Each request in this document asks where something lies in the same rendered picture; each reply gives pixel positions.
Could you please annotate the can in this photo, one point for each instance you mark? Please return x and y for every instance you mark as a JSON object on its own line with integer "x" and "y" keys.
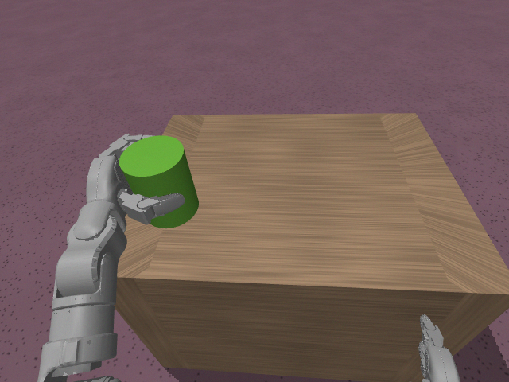
{"x": 157, "y": 166}

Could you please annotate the left robot arm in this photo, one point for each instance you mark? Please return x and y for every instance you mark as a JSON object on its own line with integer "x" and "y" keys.
{"x": 82, "y": 325}

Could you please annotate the left robot hand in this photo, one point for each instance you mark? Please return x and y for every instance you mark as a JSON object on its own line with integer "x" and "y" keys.
{"x": 106, "y": 182}

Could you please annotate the right robot hand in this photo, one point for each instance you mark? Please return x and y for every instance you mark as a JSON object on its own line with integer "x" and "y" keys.
{"x": 437, "y": 363}

